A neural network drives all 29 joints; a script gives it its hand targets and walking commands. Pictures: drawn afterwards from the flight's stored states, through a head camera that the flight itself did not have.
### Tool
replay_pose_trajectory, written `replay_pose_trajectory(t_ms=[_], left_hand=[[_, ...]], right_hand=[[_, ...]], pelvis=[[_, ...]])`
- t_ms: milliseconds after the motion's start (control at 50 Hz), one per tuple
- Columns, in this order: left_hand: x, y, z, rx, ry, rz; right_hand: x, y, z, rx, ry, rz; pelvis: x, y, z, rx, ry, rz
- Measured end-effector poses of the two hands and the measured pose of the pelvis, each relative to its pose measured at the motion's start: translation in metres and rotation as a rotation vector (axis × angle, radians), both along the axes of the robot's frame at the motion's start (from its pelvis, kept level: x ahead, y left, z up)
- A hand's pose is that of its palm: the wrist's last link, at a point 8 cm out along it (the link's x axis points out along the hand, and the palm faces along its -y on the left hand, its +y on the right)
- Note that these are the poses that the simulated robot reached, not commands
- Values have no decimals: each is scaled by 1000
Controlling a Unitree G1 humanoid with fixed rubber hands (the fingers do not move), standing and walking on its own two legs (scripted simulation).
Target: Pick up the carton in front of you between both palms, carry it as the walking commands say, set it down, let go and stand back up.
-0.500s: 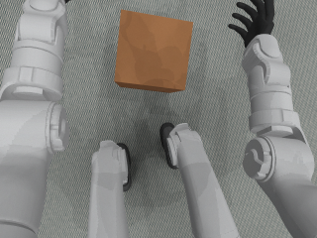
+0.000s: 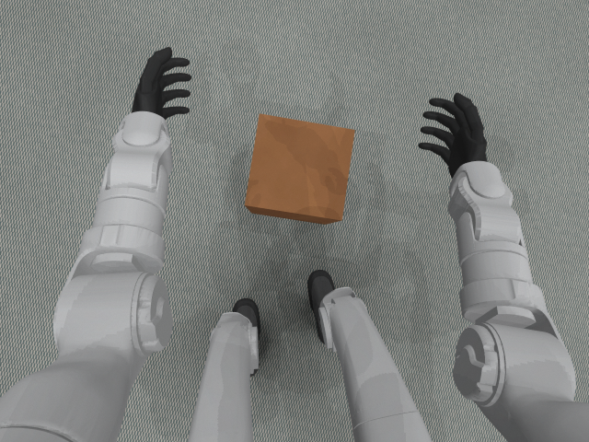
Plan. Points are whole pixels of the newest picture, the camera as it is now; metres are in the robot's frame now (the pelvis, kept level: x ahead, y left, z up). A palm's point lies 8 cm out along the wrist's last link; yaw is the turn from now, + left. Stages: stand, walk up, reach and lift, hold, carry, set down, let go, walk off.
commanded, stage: let go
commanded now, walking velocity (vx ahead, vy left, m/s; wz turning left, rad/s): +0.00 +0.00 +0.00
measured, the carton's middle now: (296, 176) +0.48 -0.08 -0.54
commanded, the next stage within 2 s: stand in 1.24 s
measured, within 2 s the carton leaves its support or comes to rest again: neither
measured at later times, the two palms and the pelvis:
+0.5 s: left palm (86, 250) +0.35 +0.17 +0.00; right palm (565, 282) +0.25 -0.26 +0.02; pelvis +0.07 -0.02 +0.09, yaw -2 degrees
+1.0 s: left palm out of the picture +0.25 +0.25 +0.05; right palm (544, 312) +0.24 -0.22 +0.05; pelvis +0.08 +0.02 +0.11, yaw -2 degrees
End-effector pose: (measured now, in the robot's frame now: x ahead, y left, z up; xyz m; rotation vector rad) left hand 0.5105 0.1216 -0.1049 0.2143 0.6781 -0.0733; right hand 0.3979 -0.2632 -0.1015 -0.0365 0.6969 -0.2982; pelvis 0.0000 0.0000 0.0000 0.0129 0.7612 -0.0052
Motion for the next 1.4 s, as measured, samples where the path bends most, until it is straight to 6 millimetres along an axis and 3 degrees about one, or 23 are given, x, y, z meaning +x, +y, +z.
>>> replay_pose_trajectory(t_ms=[180,360,600,820,980,1260,1400], left_hand=[[-84,19,41,33,27,125],[-124,29,81,31,34,95],[-190,67,117,25,64,86],[-246,115,146,33,87,115],[-263,126,151,25,98,126],[-265,105,146,43,88,125],[-287,141,140,212,164,168]], right_hand=[[-54,-7,48,-25,90,172],[-105,-14,93,-18,106,185],[-165,11,138,-17,120,165],[-162,36,146,-18,106,203],[-160,44,146,-31,115,215],[-170,14,150,-96,141,168],[-182,-18,127,-157,180,176]], pelvis=[[22,-14,46,8,-181,1],[50,-23,75,0,-353,-18],[78,-13,103,-26,-573,-26],[86,12,112,-45,-742,-31],[84,19,111,-46,-814,-28],[76,2,107,-43,-834,-35],[78,-7,105,-30,-777,-21]])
